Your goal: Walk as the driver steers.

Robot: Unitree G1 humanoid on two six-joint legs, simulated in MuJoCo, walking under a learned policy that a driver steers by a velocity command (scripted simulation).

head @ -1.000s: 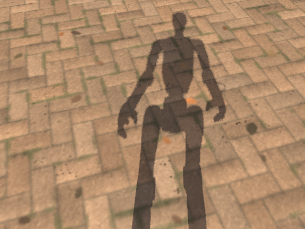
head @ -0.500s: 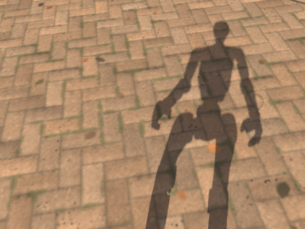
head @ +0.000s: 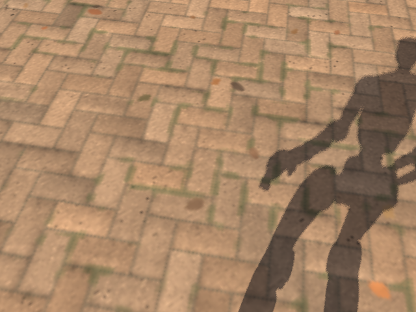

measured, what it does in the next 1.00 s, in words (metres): walks ahead: right foot, then left foot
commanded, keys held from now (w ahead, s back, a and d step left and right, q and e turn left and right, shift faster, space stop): w+q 0.08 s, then w+e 0.66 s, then q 0.26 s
